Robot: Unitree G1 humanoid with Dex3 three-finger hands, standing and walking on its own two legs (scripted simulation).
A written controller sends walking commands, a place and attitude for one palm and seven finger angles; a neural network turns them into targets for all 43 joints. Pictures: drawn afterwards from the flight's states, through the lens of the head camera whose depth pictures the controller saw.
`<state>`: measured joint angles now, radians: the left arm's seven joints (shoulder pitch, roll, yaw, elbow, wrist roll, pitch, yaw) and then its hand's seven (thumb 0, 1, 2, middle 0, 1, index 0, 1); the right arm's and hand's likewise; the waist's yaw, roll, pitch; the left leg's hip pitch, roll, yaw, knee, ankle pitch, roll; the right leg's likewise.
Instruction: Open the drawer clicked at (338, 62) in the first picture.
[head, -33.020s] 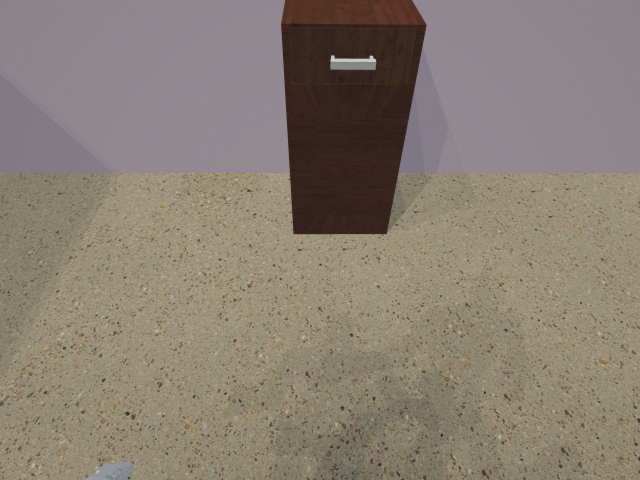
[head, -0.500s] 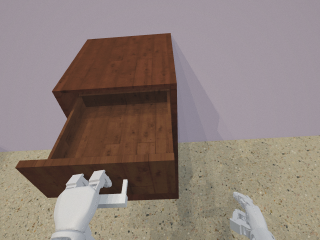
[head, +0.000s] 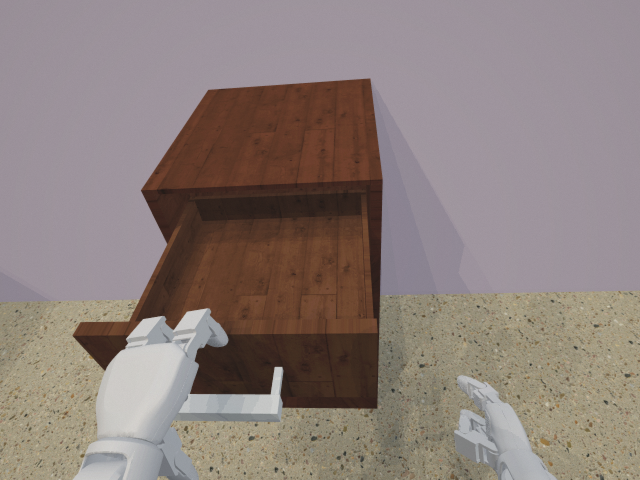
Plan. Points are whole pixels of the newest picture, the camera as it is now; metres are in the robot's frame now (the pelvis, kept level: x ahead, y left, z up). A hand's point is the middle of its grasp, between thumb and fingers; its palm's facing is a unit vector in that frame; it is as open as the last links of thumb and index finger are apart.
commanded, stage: lift the hand off the handle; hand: left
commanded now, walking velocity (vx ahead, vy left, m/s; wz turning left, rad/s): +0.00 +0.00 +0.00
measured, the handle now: (230, 391) +0.22 +0.17 +0.02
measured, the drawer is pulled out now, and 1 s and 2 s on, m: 0.29 0.29 0.29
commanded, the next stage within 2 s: draw the hand back to the body in 0.50 s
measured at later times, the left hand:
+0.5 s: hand (179, 342) +0.19 +0.17 +0.17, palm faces +0.25 -0.25 -0.94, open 13.9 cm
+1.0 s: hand (135, 362) +0.17 +0.22 +0.15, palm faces +0.14 -0.15 -0.98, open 13.9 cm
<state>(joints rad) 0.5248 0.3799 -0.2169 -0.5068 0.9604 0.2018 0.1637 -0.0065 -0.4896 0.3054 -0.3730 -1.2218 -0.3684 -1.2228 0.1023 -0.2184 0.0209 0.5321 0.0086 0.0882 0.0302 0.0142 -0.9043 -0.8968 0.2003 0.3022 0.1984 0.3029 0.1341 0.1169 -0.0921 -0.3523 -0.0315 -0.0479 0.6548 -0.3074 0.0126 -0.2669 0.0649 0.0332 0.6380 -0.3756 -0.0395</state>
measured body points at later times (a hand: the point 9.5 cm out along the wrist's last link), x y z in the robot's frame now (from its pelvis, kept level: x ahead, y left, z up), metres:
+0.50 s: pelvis -0.01 -0.01 +0.01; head -0.05 -0.06 +0.45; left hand +0.17 +0.18 +0.22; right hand +0.24 -0.19 -0.06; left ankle +0.02 +0.11 -0.72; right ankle -0.02 -0.10 -0.72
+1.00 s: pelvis +0.00 -0.01 +0.01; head -0.03 -0.06 +0.45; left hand +0.16 +0.22 +0.20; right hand +0.24 -0.19 -0.07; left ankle +0.02 +0.11 -0.72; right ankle -0.02 -0.10 -0.72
